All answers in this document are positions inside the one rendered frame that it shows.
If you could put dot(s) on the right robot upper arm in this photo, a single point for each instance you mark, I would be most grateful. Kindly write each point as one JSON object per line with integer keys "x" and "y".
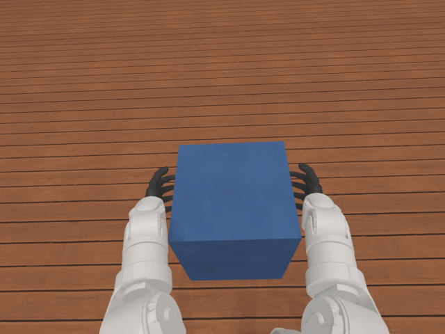
{"x": 329, "y": 314}

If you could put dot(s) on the left robot upper arm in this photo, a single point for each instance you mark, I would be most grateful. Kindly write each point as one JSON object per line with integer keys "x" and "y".
{"x": 152, "y": 313}

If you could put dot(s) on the right robot hand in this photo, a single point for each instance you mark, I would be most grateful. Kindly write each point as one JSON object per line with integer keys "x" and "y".
{"x": 311, "y": 183}

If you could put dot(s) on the robot right forearm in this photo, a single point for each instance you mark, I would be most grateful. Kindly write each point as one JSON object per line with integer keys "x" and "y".
{"x": 332, "y": 267}

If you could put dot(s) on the robot left forearm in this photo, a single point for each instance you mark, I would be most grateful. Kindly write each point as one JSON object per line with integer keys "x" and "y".
{"x": 144, "y": 255}

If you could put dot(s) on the carton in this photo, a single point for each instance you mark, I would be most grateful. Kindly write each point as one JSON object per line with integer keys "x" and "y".
{"x": 233, "y": 214}

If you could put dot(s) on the left robot hand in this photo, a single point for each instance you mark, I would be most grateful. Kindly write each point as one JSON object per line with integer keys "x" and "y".
{"x": 155, "y": 186}

